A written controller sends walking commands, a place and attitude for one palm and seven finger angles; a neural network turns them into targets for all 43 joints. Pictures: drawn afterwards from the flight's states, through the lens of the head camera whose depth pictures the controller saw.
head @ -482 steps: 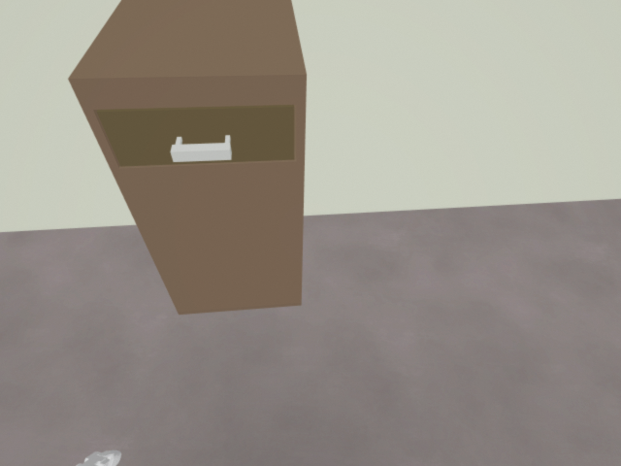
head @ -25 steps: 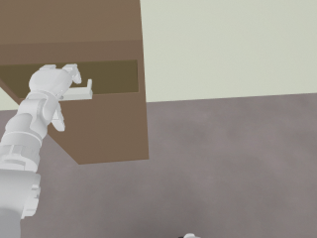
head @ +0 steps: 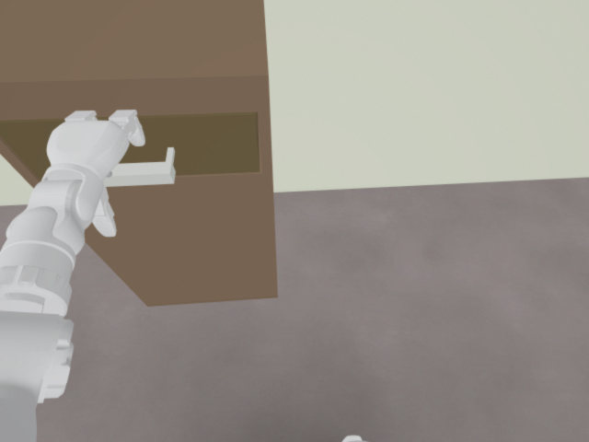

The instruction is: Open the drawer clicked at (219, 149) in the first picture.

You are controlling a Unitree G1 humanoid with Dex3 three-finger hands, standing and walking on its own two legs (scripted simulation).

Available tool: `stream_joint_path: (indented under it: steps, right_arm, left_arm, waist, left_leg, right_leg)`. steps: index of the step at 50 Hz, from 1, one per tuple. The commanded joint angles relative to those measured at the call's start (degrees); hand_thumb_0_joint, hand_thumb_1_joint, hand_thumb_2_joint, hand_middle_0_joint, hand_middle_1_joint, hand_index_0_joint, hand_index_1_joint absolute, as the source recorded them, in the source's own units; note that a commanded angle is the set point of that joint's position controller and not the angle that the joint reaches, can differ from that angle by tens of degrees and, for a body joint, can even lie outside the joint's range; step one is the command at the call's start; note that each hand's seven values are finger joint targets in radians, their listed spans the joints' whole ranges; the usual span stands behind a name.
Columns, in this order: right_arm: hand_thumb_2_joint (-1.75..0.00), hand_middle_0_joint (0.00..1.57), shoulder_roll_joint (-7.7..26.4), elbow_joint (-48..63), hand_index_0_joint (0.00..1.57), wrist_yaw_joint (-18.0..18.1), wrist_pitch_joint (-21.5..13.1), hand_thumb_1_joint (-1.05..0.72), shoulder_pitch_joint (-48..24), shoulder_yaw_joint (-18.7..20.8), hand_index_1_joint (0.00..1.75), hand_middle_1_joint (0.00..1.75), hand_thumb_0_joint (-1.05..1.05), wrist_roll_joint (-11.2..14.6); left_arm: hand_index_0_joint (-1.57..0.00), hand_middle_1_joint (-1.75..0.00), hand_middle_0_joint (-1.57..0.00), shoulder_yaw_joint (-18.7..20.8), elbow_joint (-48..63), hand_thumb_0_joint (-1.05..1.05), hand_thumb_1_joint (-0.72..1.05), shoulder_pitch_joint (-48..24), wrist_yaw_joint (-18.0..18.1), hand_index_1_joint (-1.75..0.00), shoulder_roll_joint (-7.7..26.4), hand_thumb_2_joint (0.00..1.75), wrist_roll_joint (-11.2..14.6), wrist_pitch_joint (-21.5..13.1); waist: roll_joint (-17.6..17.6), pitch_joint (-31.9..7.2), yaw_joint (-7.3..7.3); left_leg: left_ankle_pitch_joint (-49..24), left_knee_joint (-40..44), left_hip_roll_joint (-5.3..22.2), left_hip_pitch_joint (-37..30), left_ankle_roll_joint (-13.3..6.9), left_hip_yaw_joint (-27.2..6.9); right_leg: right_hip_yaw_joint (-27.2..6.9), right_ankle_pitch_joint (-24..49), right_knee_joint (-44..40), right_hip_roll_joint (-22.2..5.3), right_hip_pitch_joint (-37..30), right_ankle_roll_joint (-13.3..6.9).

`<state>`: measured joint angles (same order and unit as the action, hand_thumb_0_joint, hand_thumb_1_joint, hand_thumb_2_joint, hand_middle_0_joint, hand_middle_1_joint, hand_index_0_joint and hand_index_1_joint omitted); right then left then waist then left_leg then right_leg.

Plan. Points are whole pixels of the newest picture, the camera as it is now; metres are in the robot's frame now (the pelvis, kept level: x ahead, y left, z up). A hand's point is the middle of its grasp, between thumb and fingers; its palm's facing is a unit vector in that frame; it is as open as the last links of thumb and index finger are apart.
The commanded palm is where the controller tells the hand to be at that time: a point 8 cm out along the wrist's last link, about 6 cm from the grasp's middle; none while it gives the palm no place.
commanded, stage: move the hooked fingers above the handle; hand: left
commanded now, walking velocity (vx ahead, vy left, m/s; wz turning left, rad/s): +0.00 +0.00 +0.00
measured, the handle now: (137, 164) +0.54 +0.26 +0.00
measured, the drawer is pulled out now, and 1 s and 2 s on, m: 0.00 0.00 0.00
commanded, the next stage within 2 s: lower the fingers behind the handle in 0.48 s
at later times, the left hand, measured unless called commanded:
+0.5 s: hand (115, 166) +0.48 +0.26 +0.07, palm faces -0.05 -0.01 -1.00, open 13.8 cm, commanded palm +0.46 +0.26 +0.12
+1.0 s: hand (118, 185) +0.48 +0.27 +0.03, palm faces -0.08 -0.02 -1.00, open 13.8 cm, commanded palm +0.47 +0.26 +0.09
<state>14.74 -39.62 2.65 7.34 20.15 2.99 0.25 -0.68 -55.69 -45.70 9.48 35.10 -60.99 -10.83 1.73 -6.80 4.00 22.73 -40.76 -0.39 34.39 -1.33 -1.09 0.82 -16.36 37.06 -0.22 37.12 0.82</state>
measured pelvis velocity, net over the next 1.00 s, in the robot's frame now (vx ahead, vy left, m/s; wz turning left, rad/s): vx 0.00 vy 0.00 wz -0.01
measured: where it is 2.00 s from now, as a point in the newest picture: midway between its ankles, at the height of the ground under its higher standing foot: outside the picture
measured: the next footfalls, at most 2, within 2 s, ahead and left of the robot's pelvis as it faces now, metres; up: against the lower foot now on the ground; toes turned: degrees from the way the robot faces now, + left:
none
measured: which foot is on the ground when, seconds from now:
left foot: down 0.00-1.00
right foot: down 0.00-1.00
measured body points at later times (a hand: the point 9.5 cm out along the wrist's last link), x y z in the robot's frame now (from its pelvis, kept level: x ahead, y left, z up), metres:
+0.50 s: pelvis +0.01 +0.00 +0.00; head +0.09 -0.01 +0.44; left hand +0.48 +0.26 +0.12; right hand +0.01 -0.28 -0.13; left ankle -0.04 +0.10 -0.72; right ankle +0.01 -0.13 -0.72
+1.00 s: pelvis +0.00 +0.00 -0.01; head +0.11 +0.00 +0.43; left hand +0.48 +0.27 +0.08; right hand +0.02 -0.29 -0.13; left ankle -0.04 +0.10 -0.72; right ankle +0.01 -0.13 -0.72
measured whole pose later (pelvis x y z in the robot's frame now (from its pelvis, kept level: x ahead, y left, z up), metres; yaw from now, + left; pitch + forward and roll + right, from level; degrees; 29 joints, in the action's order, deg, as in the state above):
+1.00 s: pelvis +0.00 +0.00 -0.01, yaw -1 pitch +20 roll -2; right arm 15.8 -39.8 1.8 6.8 19.6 3.5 -0.9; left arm 2.1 -59.3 -45.8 13.5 35.4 -62.4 -10.3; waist 1.9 -7.5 5.2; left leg 24.6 -44.8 0.0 40.4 -1.3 -0.7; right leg 0.5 -17.8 40.9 0.2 43.3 0.8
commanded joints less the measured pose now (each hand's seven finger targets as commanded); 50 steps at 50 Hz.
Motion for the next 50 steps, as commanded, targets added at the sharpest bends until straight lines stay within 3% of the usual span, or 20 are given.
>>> stream_joint_path:
  steps: [1, 4, 5, 8, 9, 12, 14, 16, 19, 23, 27, 31, 33, 36, 37, 42, 45, 46, 49, 50]
  right_arm:
    - [-0.9, 0.2, 9.5, 2.4, 0.2, 0.2, -1.4, -0.9, 7.1, 3.0, 0.3, 0.3, 0.0, -0.7]
    - [-0.9, 0.2, 9.8, 3.0, 0.2, -0.4, -1.2, -0.9, 7.0, 2.9, 0.3, 0.3, 0.0, -1.2]
    - [-0.9, 0.2, 9.5, 3.3, 0.2, -0.6, -1.2, -0.9, 7.1, 2.8, 0.3, 0.3, 0.0, -1.2]
    - [-0.9, 0.2, 10.0, 3.4, 0.2, -0.8, -1.0, -0.9, 7.1, 3.1, 0.3, 0.3, 0.0, -1.2]
    - [-0.9, 0.2, 10.2, 3.6, 0.2, -0.7, -1.0, -0.9, 6.9, 3.0, 0.3, 0.3, 0.0, -1.1]
    - [-0.9, 0.2, 10.1, 3.8, 0.2, -0.2, -0.9, -0.9, 6.7, 3.0, 0.3, 0.3, 0.0, -0.8]
    - [-0.9, 0.2, 10.3, 3.6, 0.2, 0.0, -0.8, -0.9, 6.6, 3.0, 0.3, 0.3, 0.0, -0.8]
    - [-0.9, 0.2, 9.9, 3.6, 0.2, 0.2, -0.9, -0.9, 6.8, 3.1, 0.3, 0.3, 0.0, -0.8]
    - [-0.9, 0.2, 9.8, 3.3, 0.2, 0.1, -0.8, -0.9, 7.0, 3.2, 0.3, 0.3, 0.0, -0.9]
    - [-0.9, 0.2, 9.7, 3.1, 0.2, -0.3, -0.7, -0.9, 7.1, 3.4, 0.3, 0.3, 0.0, -0.9]
    - [-0.9, 0.2, 9.9, 3.3, 0.2, -0.2, -0.6, -0.9, 6.5, 3.1, 0.3, 0.3, 0.0, -0.5]
    - [-0.9, 0.2, 9.9, 3.3, 0.2, 0.1, -0.7, -0.9, 6.3, 3.2, 0.3, 0.3, 0.0, -0.6]
    - [-0.9, 0.2, 9.9, 3.1, 0.2, 0.2, -0.8, -0.9, 6.4, 3.3, 0.3, 0.3, 0.0, -0.7]
    - [-0.9, 0.2, 10.1, 3.1, 0.2, 0.4, -1.0, -0.9, 6.3, 3.1, 0.3, 0.3, 0.0, -0.6]
    - [-0.9, 0.2, 10.0, 3.2, 0.2, 0.4, -1.2, -0.9, 6.4, 3.2, 0.3, 0.3, 0.0, -0.7]
    - [-0.9, 0.2, 9.9, 2.6, 0.2, 0.3, -1.5, -0.9, 7.3, 3.5, 0.3, 0.3, 0.0, -1.1]
    - [-0.9, 0.2, 10.0, 2.4, 0.2, 0.2, -1.3, -0.9, 7.9, 3.6, 0.3, 0.3, 0.0, -1.4]
    - [-0.9, 0.2, 9.8, 2.4, 0.2, 0.1, -1.4, -0.9, 8.0, 3.7, 0.3, 0.3, 0.0, -1.5]
    - [-0.9, 0.2, 10.2, 1.9, 0.2, -0.2, -1.2, -0.9, 8.2, 3.6, 0.3, 0.3, 0.0, -1.7]
    - [-0.9, 0.2, 10.1, 1.8, 0.2, -0.4, -1.2, -0.9, 8.4, 3.7, 0.3, 0.3, 0.0, -1.8]
  left_arm:
    - [-0.3, -1.2, -0.3, 4.6, 7.9, 0.0, -0.5, -28.6, 4.7, -1.2, 14.2, 0.3, 0.0, 0.7]
    - [-0.3, -1.2, -0.3, 7.4, 8.2, 0.0, -0.5, -27.6, 6.0, -1.2, 17.2, 0.3, -0.5, 2.6]
    - [-0.3, -1.2, -0.3, 6.0, 7.3, 0.0, -0.5, -27.1, 6.0, -1.2, 15.3, 0.3, -0.4, 3.4]
    - [-0.3, -1.2, -0.3, 6.8, 7.2, 0.0, -0.5, -26.4, 5.6, -1.2, 15.8, 0.3, -0.5, 4.6]
    - [-0.3, -1.2, -0.3, 7.4, 7.7, 0.0, -0.5, -26.6, 5.5, -1.2, 17.2, 0.3, -0.5, 4.8]
    - [-0.3, -1.2, -0.3, 6.5, 8.1, 0.0, -0.5, -26.4, 4.6, -1.2, 16.5, 0.3, -0.3, 4.7]
    - [-0.3, -1.2, -0.3, 8.4, 9.3, 0.0, -0.5, -26.2, 4.1, -1.2, 19.0, 0.3, -0.4, 3.8]
    - [-0.3, -1.2, -0.3, 7.0, 10.1, 0.0, -0.5, -26.1, 3.9, -1.2, 17.0, 0.3, -0.3, 3.2]
    - [-0.3, -1.2, -0.3, 7.6, 10.7, 0.0, -0.5, -24.4, 3.7, -1.2, 17.1, 0.3, 0.0, 2.3]
    - [-0.3, -1.2, -0.3, 6.8, 9.8, 0.0, -0.5, -21.8, 3.7, -1.2, 14.8, 0.3, 0.6, 2.3]
    - [-0.3, -1.2, -0.3, 7.0, 8.5, 0.0, -0.5, -21.7, 3.8, -1.2, 16.1, 0.3, 0.3, 2.9]
    - [-0.3, -1.2, -0.3, 8.3, 9.3, 0.0, -0.5, -22.1, 4.2, -1.2, 17.8, 0.3, 0.0, 2.0]
    - [-0.3, -1.2, -0.3, 7.2, 8.4, 0.0, -0.5, -23.3, 4.3, -1.2, 16.4, 0.3, 0.0, 1.6]
    - [-0.3, -1.2, -0.3, 8.0, 7.3, 0.0, -0.5, -23.1, 4.7, -1.2, 18.2, 0.3, -0.4, 1.3]
    - [-0.3, -1.2, -0.3, 6.7, 8.0, 0.0, -0.5, -24.1, 4.7, -1.2, 16.6, 0.3, -0.4, 1.0]
    - [-0.3, -1.2, -0.3, 6.7, 8.6, 0.0, -0.5, -25.5, 5.5, -1.2, 16.5, 0.3, -0.9, 0.0]
    - [-0.3, -1.2, -0.3, 7.2, 8.8, 0.0, -0.5, -25.7, 6.1, -1.2, 16.7, 0.3, -0.9, -0.3]
    - [-0.3, -1.2, -0.3, 6.0, 8.4, 0.0, -0.5, -25.3, 6.2, -1.2, 14.7, 0.3, -0.6, -0.2]
    - [-0.3, -1.2, -0.3, 6.9, 8.2, 0.0, -0.5, -25.9, 7.0, -1.2, 15.8, 0.3, -0.9, 0.1]
    - [-0.3, -1.2, -0.3, 6.2, 7.5, 0.0, -0.5, -25.5, 7.4, -1.2, 14.6, 0.3, -1.1, 0.6]
  waist:
    - [6.3, -18.4, 2.31]
    - [7.6, -24.9, 0.53]
    - [7.3, -25.0, 0.65]
    - [3.5, -26.5, 0.78]
    - [3.5, -26.6, 0.74]
    - [1.7, -24.7, 1.11]
    - [2.7, -25.3, 0.68]
    - [3.2, -25.0, 0.9]
    - [4.3, -25.1, 0.58]
    - [2.7, -23.9, 0.4]
    - [1.1, -20.7, 0.4]
    - [2.2, -22.6, 0.24]
    - [1.4, -21.2, 1.49]
    - [1.6, -20.9, 1.33]
    - [2.8, -21.7, 1.67]
    - [5.6, -24.1, 1.99]
    - [5.1, -26.5, 2.13]
    - [6.1, -26.3, 2.25]
    - [6.3, -25.8, 2.4]
    - [5.8, -26.5, 2.49]
  left_leg:
    - [-24.3, 3.2, -0.5, -9.8, 0.1, 0.1]
    - [-31.0, 1.9, -0.5, -10.8, 0.5, 0.5]
    - [-32.2, 1.8, -0.5, -10.7, 0.5, 0.6]
    - [-34.3, 1.4, 0.0, -10.5, 0.1, 0.8]
    - [-33.6, 1.6, 0.0, -10.1, -0.1, 1.1]
    - [-30.6, 2.5, -0.2, -8.7, -0.6, 1.4]
    - [-31.2, 2.6, -0.1, -9.0, -0.7, 1.4]
    - [-31.5, 2.7, -0.1, -9.7, -0.6, 1.3]
    - [-33.6, 2.5, 0.0, -10.6, -0.6, 1.4]
    - [-34.2, 2.7, 0.1, -10.5, -0.5, 1.6]
    - [-27.9, 3.9, -0.5, -7.2, -0.8, 2.1]
    - [-28.7, 3.2, -0.7, -7.5, -1.0, 2.3]
    - [-27.3, 2.8, -0.7, -7.0, -1.1, 2.2]
    - [-25.2, 2.5, -0.9, -5.6, -1.0, 2.2]
    - [-25.5, 2.2, -1.0, -6.3, -1.0, 2.2]
    - [-28.6, 0.2, -0.7, -7.8, -0.5, 1.5]
    - [-31.3, -1.0, -0.4, -8.4, -0.4, 0.9]
    - [-31.8, -1.3, -0.4, -8.9, -0.3, 1.0]
    - [-32.8, -2.0, -0.1, -8.4, 0.0, 0.5]
    - [-32.7, -2.3, -0.1, -8.5, -0.1, 0.5]
  right_leg:
    - [1.4, 11.8, -0.7, 2.5, -6.7, -3.5]
    - [1.2, 16.8, 1.1, 2.4, -10.3, -3.4]
    - [1.4, 17.8, 1.1, 2.6, -10.7, -3.4]
    - [1.2, 20.0, 1.0, 2.6, -12.8, -3.0]
    - [0.8, 20.5, 0.8, 2.5, -13.6, -2.8]
    - [0.7, 20.4, 0.0, 2.4, -14.8, -2.6]
    - [0.3, 20.8, 0.1, 2.2, -15.4, -2.7]
    - [0.4, 20.4, -0.1, 2.3, -14.7, -2.7]
    - [0.4, 21.3, -0.1, 2.4, -14.7, -2.7]
    - [0.6, 21.7, -0.6, 2.4, -14.8, -2.8]
    - [0.5, 20.1, -1.0, 2.3, -15.5, -2.8]
    - [0.0, 21.3, -0.5, 2.2, -16.1, -2.8]
    - [0.0, 20.5, -0.8, 2.2, -14.6, -2.7]
    - [-0.1, 19.1, -0.1, 2.2, -13.6, -2.7]
    - [-0.1, 19.1, 0.0, 2.2, -13.1, -2.7]
    - [0.3, 18.9, 1.5, 2.4, -9.9, -2.8]
    - [0.5, 19.5, 2.7, 2.6, -9.2, -2.8]
    - [0.6, 19.5, 2.6, 2.6, -8.4, -2.8]
    - [0.8, 18.9, 3.2, 2.7, -6.7, -2.8]
    - [0.9, 18.7, 3.4, 2.8, -6.5, -2.8]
